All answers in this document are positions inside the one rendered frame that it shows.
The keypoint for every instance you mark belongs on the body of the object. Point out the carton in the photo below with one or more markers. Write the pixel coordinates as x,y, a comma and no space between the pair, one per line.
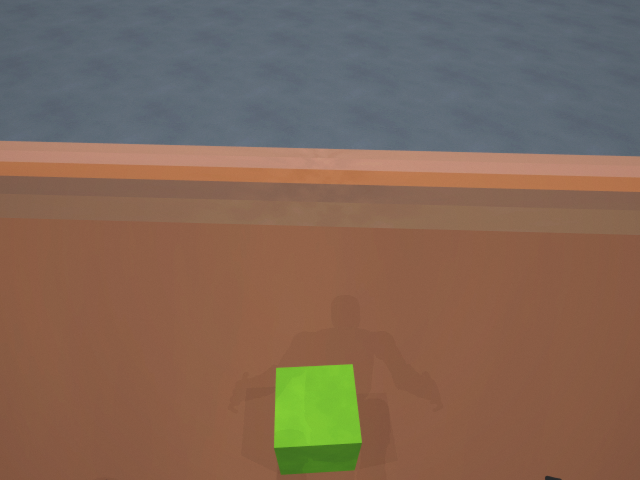
317,426

